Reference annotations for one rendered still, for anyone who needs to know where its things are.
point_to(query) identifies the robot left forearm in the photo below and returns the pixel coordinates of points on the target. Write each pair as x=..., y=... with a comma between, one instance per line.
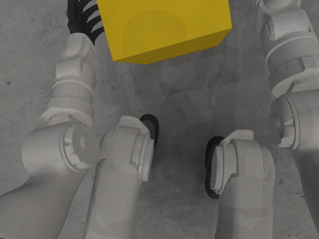
x=74, y=86

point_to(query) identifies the carton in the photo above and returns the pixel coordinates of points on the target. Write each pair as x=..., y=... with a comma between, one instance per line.
x=149, y=31

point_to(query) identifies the robot left thigh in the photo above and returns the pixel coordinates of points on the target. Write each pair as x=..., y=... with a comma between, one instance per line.
x=116, y=188

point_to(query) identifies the robot right forearm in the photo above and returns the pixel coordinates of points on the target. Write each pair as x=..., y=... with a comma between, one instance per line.
x=289, y=44

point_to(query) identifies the left robot hand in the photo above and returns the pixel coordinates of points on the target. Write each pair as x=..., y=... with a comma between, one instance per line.
x=78, y=19

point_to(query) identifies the right robot foot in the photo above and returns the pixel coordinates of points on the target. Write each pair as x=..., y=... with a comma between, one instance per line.
x=210, y=148

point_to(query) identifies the robot left upper arm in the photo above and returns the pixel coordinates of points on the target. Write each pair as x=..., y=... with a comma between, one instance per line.
x=57, y=158

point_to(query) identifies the robot right upper arm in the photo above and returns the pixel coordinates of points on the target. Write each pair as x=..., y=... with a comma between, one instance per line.
x=294, y=124

